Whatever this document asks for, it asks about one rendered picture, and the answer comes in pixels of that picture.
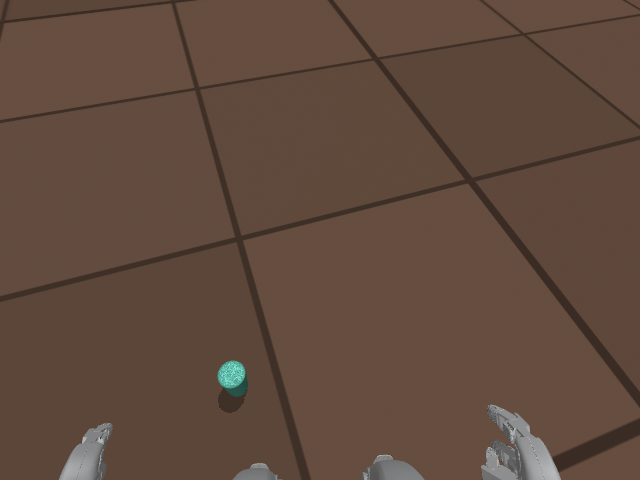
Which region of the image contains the cup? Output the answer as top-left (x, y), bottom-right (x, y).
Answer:
top-left (218, 361), bottom-right (248, 397)

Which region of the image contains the right robot hand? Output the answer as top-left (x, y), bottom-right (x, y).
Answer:
top-left (481, 405), bottom-right (561, 480)

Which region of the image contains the left robot hand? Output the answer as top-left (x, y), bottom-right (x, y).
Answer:
top-left (59, 423), bottom-right (113, 480)

